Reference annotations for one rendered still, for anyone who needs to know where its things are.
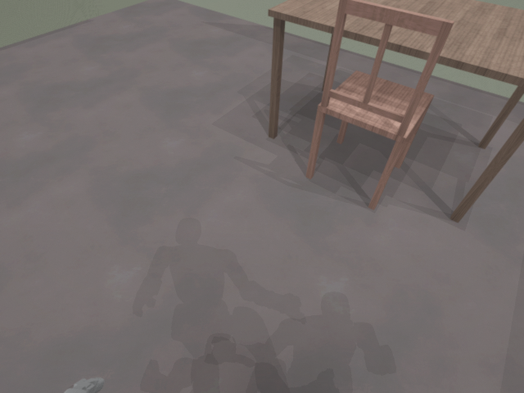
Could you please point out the table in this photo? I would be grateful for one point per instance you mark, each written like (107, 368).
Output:
(486, 39)

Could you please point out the chair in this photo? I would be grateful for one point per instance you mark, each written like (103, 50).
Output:
(392, 110)

